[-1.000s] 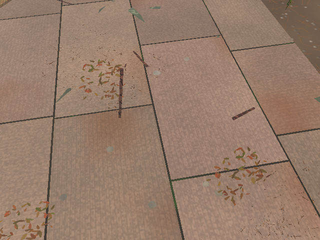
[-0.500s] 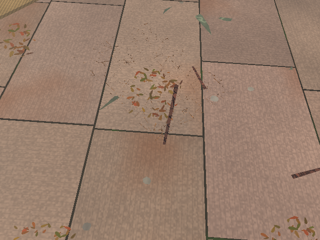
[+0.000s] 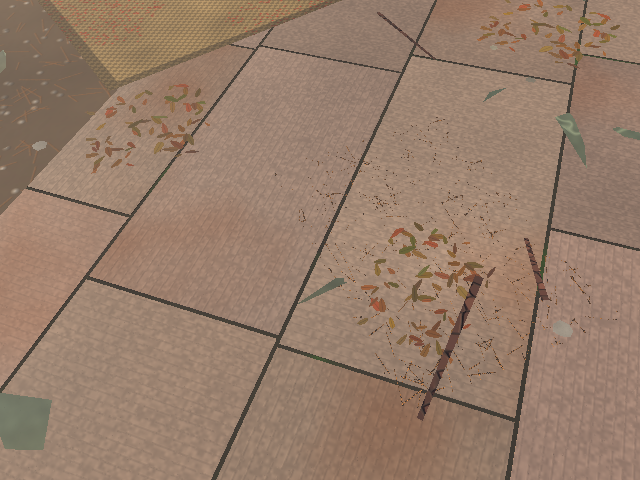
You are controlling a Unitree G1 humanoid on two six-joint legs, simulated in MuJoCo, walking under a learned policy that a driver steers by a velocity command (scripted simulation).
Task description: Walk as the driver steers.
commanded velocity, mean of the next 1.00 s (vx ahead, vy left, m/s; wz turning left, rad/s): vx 0.50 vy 0.00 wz -0.40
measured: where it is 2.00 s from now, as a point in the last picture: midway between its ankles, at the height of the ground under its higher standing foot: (465, 249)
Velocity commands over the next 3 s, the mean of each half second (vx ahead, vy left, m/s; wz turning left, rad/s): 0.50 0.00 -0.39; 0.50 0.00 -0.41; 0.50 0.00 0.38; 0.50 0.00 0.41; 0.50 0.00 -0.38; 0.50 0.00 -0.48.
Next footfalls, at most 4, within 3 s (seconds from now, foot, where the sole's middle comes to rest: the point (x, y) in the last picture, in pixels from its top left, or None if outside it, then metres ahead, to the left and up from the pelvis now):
0.20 left None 0.26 0.14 -0.78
0.70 right None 0.47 -0.19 -0.78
1.24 left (420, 328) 0.85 -0.14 -0.78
1.70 right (520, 262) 1.06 -0.40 -0.78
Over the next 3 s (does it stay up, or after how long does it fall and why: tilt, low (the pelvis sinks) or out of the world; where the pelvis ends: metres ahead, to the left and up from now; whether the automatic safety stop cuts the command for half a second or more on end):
stays up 1.55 -0.41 0.00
